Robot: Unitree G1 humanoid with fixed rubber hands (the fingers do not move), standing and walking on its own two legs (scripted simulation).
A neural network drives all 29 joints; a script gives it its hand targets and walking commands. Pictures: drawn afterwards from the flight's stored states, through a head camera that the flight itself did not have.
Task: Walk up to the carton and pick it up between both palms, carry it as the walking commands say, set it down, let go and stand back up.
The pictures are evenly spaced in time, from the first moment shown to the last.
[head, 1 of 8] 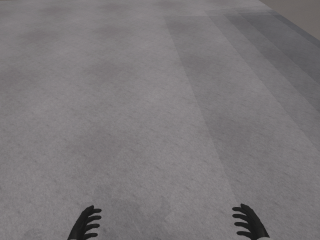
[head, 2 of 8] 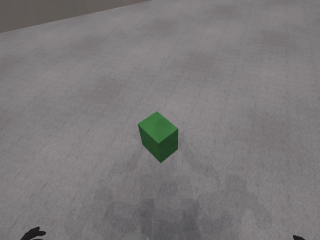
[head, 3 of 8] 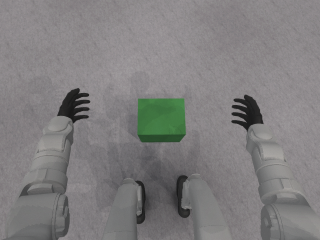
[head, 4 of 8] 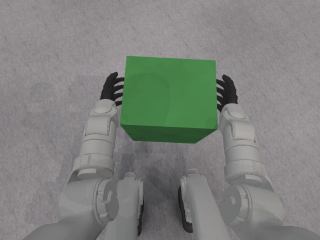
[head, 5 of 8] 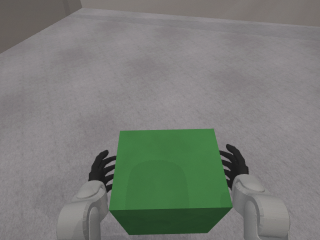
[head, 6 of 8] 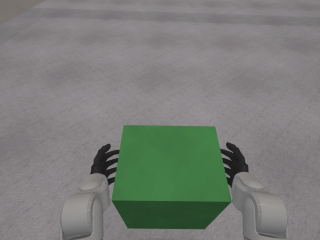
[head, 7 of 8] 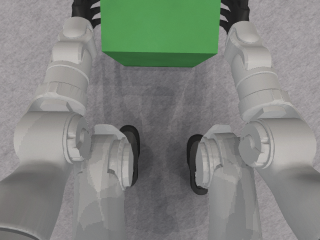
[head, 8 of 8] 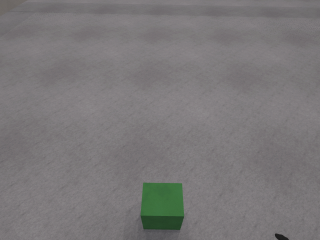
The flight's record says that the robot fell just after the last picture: no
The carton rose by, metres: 0.68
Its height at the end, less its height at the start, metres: +0.00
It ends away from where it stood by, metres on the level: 0.63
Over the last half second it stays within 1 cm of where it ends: yes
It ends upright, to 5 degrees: yes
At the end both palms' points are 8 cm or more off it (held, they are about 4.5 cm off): yes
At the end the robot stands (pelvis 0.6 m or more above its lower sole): yes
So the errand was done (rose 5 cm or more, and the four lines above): yes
